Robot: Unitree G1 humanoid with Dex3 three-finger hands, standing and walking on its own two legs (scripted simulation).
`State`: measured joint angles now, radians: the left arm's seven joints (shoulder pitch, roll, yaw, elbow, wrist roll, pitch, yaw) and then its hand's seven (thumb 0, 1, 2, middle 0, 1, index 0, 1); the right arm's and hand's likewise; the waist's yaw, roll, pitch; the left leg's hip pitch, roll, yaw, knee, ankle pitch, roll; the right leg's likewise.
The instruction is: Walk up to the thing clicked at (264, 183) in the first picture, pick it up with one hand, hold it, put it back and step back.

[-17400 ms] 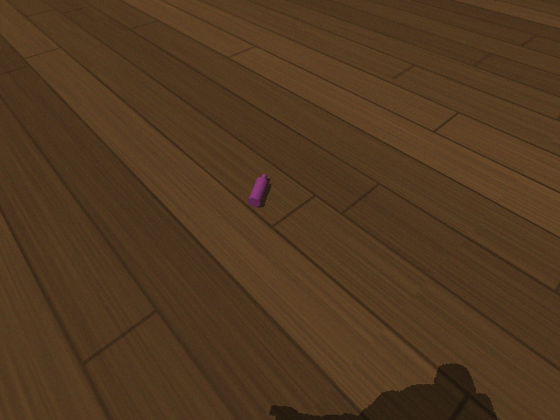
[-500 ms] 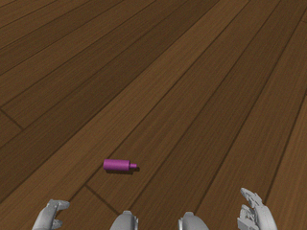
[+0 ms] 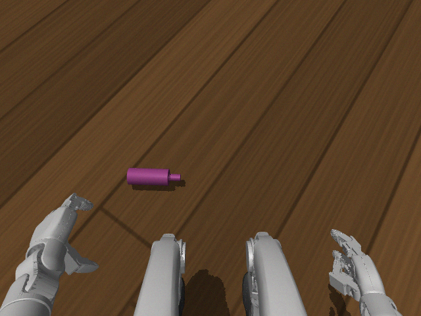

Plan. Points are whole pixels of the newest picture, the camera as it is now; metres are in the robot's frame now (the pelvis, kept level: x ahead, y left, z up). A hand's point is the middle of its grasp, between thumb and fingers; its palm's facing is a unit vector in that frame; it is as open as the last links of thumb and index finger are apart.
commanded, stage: rise first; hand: left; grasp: from above
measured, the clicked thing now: (154, 176) +0.52 +0.21 -0.52
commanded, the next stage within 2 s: none
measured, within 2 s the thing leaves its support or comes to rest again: neither
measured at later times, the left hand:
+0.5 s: hand (104, 201) +0.37 +0.30 -0.29, palm faces -0.49 -0.17 -0.86, open 13.6 cm
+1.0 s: hand (114, 187) +0.43 +0.30 -0.36, palm faces -0.48 +0.02 -0.88, open 13.8 cm
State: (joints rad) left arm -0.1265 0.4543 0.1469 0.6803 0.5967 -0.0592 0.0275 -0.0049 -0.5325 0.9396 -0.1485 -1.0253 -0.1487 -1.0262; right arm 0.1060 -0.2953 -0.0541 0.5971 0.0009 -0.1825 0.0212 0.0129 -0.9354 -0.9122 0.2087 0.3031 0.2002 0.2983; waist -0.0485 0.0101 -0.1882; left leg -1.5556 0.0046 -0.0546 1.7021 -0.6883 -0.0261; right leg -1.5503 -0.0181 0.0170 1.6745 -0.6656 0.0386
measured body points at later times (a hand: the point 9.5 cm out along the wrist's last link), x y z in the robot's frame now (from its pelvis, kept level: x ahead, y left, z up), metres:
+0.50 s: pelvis -0.06 +0.01 -0.16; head +0.16 +0.05 +0.24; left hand +0.40 +0.31 -0.24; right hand +0.01 -0.28 -0.27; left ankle +0.04 +0.13 -0.52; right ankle +0.05 -0.14 -0.52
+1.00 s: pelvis -0.05 +0.02 -0.20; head +0.19 +0.08 +0.17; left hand +0.45 +0.30 -0.31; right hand -0.02 -0.26 -0.30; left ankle +0.04 +0.13 -0.52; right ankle +0.05 -0.14 -0.52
